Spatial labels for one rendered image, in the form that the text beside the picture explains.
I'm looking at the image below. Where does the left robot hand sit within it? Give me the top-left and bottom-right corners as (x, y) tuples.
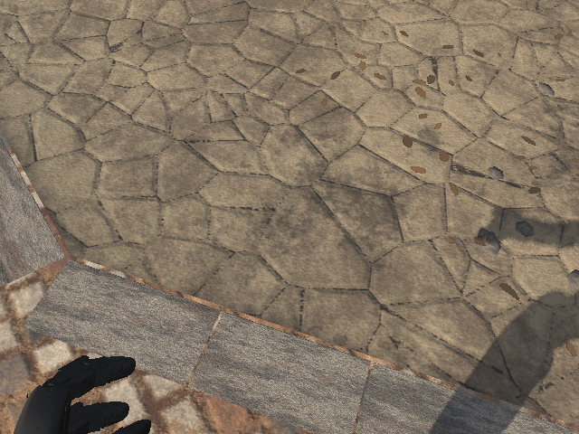
(14, 355), (151, 434)

